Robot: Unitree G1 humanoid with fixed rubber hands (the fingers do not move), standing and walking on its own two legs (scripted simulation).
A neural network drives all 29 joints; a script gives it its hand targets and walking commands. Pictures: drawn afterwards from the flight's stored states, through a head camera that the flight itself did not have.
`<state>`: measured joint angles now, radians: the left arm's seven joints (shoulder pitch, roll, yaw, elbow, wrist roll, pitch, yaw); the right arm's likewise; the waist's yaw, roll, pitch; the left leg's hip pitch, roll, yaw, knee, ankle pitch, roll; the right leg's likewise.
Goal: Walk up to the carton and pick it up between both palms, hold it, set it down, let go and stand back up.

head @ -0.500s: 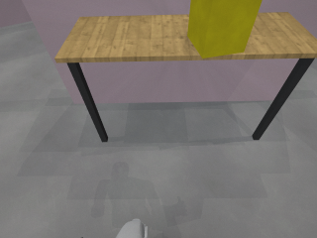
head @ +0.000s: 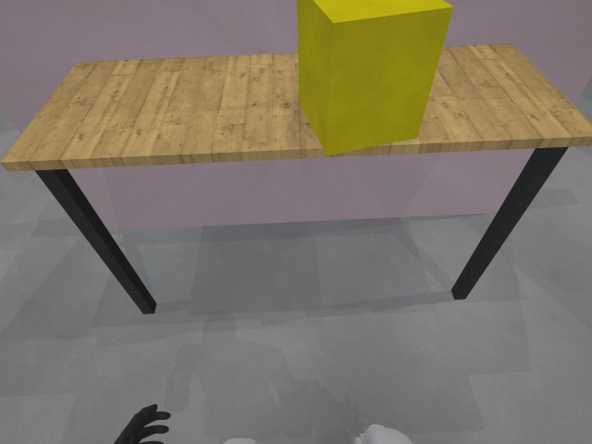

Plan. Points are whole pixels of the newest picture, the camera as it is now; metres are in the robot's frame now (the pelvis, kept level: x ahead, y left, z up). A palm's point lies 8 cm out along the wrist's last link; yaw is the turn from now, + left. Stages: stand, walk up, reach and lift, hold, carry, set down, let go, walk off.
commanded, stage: walk up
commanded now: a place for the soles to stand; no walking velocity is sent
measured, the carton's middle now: (360, 64) +0.76 -0.10 +0.13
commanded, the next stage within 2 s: none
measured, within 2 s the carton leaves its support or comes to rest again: neither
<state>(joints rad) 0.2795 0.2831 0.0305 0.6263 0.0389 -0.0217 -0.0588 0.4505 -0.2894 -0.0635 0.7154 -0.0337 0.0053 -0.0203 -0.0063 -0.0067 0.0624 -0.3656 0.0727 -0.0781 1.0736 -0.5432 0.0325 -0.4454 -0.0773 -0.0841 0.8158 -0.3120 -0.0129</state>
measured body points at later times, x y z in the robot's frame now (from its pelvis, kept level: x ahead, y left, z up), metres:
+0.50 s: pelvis +0.17 -0.08 +0.02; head +0.19 -0.06 +0.47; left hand +0.25 +0.19 -0.11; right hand +0.25 -0.35 -0.08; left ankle +0.18 +0.08 -0.70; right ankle +0.24 -0.23 -0.67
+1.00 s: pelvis +0.26 -0.15 +0.02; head +0.28 -0.14 +0.47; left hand +0.34 +0.12 -0.09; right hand +0.42 -0.38 -0.09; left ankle +0.26 -0.02 -0.70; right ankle +0.29 -0.25 -0.70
